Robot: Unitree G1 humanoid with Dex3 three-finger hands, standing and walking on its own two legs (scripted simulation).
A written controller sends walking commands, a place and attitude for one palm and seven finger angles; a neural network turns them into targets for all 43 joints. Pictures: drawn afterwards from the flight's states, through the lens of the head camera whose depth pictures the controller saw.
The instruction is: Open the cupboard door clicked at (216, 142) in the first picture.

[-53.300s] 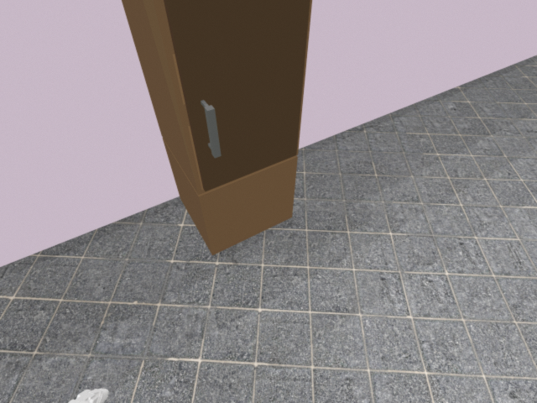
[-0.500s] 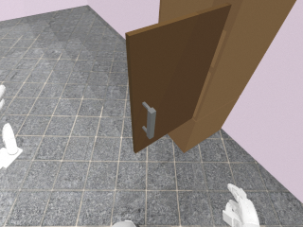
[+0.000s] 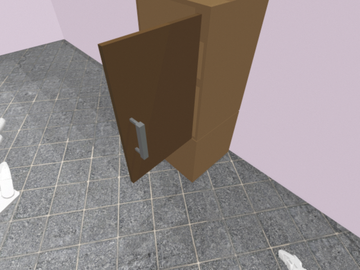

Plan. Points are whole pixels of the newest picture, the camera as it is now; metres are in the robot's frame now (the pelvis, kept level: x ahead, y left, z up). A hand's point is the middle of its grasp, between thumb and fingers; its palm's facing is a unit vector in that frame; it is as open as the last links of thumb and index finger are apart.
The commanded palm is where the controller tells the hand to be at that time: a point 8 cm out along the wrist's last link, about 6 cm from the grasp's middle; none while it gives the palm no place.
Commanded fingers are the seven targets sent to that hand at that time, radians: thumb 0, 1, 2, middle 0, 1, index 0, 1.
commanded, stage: stop stepping back and stand still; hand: left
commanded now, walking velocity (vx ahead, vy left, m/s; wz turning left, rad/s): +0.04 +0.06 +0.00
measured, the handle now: (138, 139) +0.56 +0.15 -0.07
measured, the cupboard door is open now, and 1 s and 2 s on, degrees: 92 92 92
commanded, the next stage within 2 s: let the arm hang, fingers relaxed in 0.46 s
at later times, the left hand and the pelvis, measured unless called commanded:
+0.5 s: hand (2, 204) +0.19 +0.27 +0.17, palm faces +0.45 -0.76 -0.47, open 7.4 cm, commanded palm +0.14 +0.30 +0.19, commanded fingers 0.00 0.90 0.90 -0.20 -0.30 -0.20 -0.30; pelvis +0.00 +0.01 +0.01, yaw -1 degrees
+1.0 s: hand out of the picture -0.10 +0.19 -0.17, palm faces +0.05 -0.98 -0.18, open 7.1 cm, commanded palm none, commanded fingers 0.00 0.90 0.90 -0.20 -0.30 -0.20 -0.30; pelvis -0.04 +0.00 +0.01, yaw +2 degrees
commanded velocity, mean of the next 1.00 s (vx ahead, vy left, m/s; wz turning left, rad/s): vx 0.00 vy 0.00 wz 0.00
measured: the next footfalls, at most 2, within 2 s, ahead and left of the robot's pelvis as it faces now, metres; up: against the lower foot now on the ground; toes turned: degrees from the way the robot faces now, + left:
none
